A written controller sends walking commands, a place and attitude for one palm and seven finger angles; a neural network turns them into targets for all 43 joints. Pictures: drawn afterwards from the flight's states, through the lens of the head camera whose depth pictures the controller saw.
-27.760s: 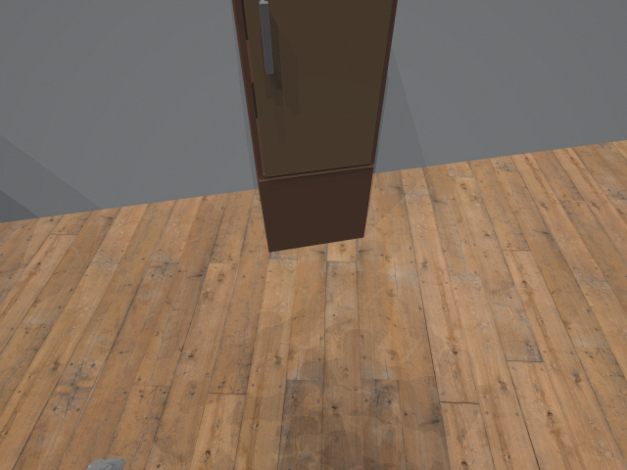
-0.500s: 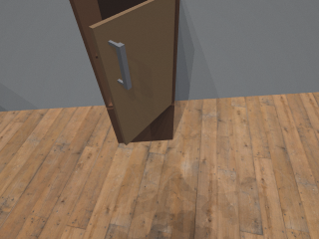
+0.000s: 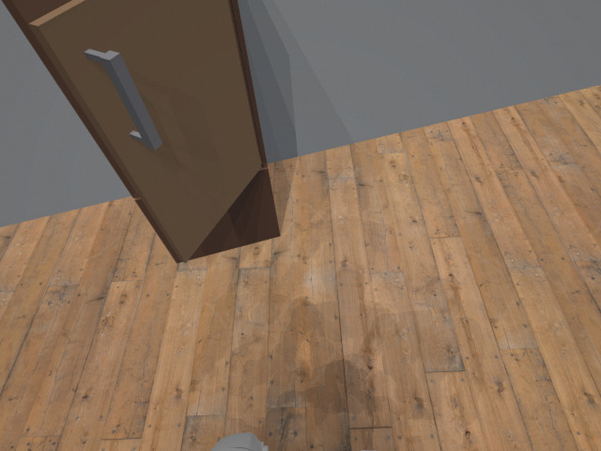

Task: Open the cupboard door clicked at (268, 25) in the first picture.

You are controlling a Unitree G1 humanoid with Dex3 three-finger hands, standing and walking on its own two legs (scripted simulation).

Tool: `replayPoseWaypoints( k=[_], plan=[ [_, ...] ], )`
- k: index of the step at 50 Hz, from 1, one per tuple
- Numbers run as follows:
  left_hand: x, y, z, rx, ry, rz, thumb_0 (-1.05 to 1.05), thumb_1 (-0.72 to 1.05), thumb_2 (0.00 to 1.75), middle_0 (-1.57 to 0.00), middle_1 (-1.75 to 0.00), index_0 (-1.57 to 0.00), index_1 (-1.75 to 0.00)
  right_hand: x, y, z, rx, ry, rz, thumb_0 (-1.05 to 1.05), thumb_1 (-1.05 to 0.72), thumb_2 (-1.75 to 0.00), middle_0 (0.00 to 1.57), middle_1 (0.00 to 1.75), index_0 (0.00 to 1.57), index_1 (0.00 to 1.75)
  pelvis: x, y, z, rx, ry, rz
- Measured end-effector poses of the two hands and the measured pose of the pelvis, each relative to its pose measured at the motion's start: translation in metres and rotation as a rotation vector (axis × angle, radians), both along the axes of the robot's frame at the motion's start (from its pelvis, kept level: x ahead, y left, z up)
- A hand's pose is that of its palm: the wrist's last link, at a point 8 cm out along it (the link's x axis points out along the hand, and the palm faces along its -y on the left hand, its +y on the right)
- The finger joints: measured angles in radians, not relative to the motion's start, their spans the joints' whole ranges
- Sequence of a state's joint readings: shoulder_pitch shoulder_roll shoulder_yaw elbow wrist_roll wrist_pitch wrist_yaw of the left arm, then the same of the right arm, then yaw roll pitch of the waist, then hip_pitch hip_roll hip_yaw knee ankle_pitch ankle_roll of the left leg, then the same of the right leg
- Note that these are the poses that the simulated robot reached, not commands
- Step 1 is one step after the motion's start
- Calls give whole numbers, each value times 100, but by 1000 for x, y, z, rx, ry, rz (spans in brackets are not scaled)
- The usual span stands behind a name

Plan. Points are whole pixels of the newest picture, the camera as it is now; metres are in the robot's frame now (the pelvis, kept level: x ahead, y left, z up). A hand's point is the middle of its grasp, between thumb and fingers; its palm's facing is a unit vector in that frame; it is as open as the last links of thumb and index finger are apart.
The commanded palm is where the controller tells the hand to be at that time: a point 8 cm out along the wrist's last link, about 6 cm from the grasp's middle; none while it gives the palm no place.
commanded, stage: walk to a spot facing it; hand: left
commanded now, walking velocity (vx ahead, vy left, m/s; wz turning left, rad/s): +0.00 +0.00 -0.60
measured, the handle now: (125, 102) +0.57 +0.32 +0.13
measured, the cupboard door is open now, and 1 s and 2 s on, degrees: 47 47 47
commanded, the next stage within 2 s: none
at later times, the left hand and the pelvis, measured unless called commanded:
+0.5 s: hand (175, 449) +0.13 +0.21 -0.15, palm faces -0.20 -0.95 -0.25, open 7.4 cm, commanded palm none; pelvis -0.01 +0.01 +0.02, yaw -16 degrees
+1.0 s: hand (245, 408) +0.19 +0.12 -0.15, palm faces -0.56 -0.81 -0.17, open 7.4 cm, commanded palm none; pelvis +0.03 -0.01 +0.02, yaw -35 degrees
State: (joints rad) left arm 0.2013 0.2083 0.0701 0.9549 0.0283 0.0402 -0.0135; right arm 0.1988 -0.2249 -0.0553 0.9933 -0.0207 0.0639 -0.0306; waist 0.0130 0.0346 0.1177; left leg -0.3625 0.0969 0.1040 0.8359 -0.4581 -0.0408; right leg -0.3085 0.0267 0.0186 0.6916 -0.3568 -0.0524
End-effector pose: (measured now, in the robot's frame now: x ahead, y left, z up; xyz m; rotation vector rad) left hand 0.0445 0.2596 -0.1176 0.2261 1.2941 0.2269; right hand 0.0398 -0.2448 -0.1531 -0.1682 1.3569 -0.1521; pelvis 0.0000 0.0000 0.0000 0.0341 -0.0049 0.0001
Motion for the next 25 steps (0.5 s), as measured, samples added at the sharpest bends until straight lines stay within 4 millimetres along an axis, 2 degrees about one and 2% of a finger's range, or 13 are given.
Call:
replayPoseWaypoints(
  k=[4, 10, 15, 17, 21, 25],
  plan=[
    [-2, -7, 8, 8, 35, -25, 0, 90, 90, -21, -30, -20, -30, 1, -8, 9, -9, -15, -45, 1, -90, -90, 20, 30, 21, 30, -3, -2, 10, -7, 10, -39],
    [3, -9, 13, -5, 67, -83, 1, 90, 90, -21, -30, -20, -30, 21, -9, 32, -26, -128, -106, 1, -90, -90, 20, 30, 20, 30, -4, 0, 22, 12, 32, -123],
    [19, 1, 6, -24, 62, -133, 1, 90, 90, -21, -30, -20, -30, 34, -1, 46, -51, -219, -139, 1, -90, -90, 20, 30, 20, 30, -6, 12, 22, 5, 42, -184],
    [30, 7, -3, -35, 49, -153, 1, 90, 90, -21, -30, -20, -30, 34, 1, 45, -77, -258, -144, 1, -90, -90, 20, 30, 20, 30, -5, 20, 14, -28, 55, -206],
    [59, 10, -7, -45, 0, -211, 1, 90, 90, -21, -30, -20, -30, 12, 4, 46, -103, -236, -143, 0, -90, -90, 20, 30, 21, 30, -10, 21, 12, -27, 38, -241],
    [90, -2, 4, -49, -62, -268, 1, 90, 90, -20, -30, -20, -30, -25, 1, 44, -98, -167, -175, 0, -90, -90, 20, 30, 21, 30, -13, 14, 16, -46, 28, -277]
  ],
)
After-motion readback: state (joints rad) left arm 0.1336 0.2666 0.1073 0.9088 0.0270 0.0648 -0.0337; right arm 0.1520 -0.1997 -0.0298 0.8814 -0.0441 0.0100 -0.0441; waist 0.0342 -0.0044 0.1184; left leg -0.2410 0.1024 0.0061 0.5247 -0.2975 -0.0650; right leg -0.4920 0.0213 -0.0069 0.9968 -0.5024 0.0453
